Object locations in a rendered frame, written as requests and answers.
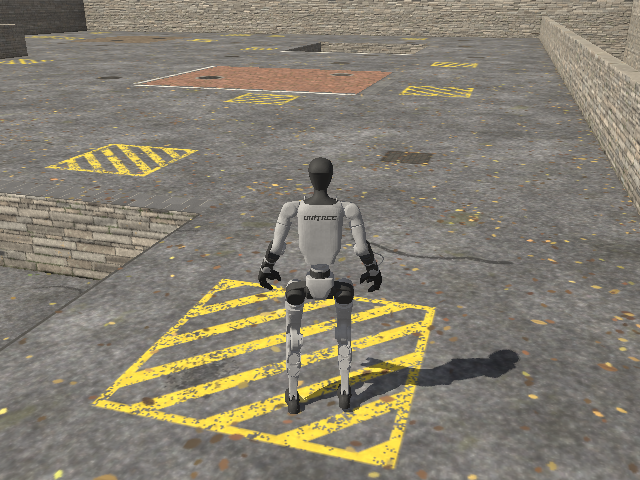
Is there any robot left thigh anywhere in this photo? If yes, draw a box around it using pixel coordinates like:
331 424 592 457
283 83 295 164
285 279 306 351

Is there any left robot forearm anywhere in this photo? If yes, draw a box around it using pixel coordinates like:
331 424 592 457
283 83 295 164
260 240 280 273

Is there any right robot forearm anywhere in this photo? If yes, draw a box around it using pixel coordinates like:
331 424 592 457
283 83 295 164
359 240 379 276

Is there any right robot hand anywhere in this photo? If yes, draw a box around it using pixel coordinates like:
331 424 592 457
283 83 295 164
360 270 382 292

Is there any robot torso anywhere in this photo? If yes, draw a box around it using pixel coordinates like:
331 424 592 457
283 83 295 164
297 196 344 300

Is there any left robot upper arm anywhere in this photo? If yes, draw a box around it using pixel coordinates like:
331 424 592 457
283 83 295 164
270 201 300 256

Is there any right robot upper arm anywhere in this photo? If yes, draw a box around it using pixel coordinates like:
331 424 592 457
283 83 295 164
341 201 370 256

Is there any left robot hand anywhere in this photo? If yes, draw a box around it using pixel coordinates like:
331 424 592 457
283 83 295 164
258 268 281 290

